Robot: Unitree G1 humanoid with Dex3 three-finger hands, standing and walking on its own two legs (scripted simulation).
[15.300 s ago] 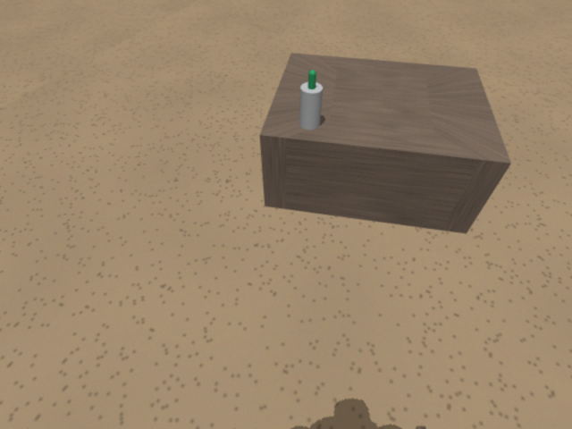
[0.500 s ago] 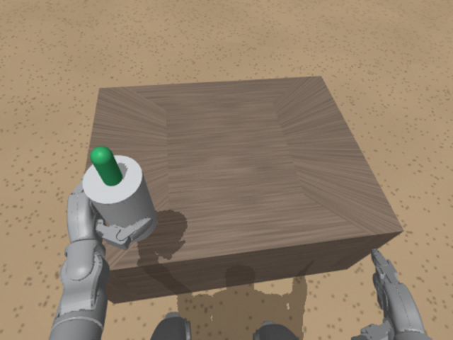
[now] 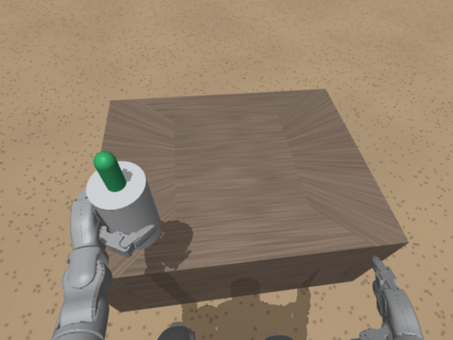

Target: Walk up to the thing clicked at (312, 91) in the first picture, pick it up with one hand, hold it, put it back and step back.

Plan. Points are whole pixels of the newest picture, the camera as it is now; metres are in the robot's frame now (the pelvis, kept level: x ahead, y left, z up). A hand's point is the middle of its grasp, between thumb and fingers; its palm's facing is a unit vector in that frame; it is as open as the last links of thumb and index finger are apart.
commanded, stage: hold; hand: left
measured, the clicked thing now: (124, 199) +0.33 +0.17 +0.08
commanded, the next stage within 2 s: none
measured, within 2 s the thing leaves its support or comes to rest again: neither
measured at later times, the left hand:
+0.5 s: hand (122, 214) +0.32 +0.17 +0.06, palm faces +0.18 -0.98 +0.00, open 11.3 cm
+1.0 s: hand (121, 218) +0.31 +0.17 +0.06, palm faces +0.18 -0.98 +0.00, open 11.3 cm
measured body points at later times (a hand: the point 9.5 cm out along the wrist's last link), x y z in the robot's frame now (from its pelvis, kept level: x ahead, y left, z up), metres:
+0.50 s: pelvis +0.00 +0.00 +0.01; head +0.03 +0.01 +0.46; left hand +0.30 +0.23 +0.07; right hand +0.16 -0.26 -0.02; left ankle +0.04 +0.12 -0.68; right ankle -0.03 -0.14 -0.68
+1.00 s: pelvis -0.01 +0.00 +0.01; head +0.03 +0.00 +0.46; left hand +0.29 +0.23 +0.07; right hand +0.15 -0.26 -0.03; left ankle +0.04 +0.12 -0.68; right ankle -0.03 -0.14 -0.68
